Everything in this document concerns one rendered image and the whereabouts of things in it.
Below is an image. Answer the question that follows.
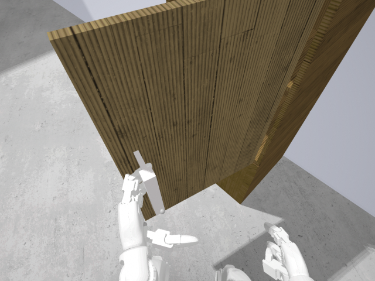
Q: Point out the cupboard door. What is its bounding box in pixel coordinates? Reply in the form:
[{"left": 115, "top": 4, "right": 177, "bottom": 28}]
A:
[{"left": 47, "top": 0, "right": 325, "bottom": 221}]

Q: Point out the robot left thigh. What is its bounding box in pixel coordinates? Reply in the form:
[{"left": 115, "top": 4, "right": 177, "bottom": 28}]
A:
[{"left": 151, "top": 259, "right": 171, "bottom": 281}]

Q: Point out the right robot hand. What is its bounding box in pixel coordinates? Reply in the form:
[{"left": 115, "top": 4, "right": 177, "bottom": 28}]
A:
[{"left": 262, "top": 222, "right": 309, "bottom": 281}]

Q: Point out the left robot hand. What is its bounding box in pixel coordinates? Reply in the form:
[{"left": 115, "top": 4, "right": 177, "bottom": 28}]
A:
[{"left": 118, "top": 163, "right": 199, "bottom": 252}]

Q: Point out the robot right thigh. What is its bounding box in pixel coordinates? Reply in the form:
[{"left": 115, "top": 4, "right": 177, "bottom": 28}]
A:
[{"left": 215, "top": 267, "right": 251, "bottom": 281}]

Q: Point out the robot thigh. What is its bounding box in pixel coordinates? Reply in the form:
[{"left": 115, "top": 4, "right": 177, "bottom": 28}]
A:
[
  {"left": 151, "top": 259, "right": 171, "bottom": 281},
  {"left": 215, "top": 267, "right": 251, "bottom": 281}
]

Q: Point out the left robot forearm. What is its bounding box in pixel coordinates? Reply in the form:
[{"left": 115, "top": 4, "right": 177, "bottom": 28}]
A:
[{"left": 119, "top": 246, "right": 159, "bottom": 281}]

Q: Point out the handle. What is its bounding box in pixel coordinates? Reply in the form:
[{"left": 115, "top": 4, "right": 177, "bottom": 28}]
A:
[{"left": 134, "top": 150, "right": 165, "bottom": 215}]

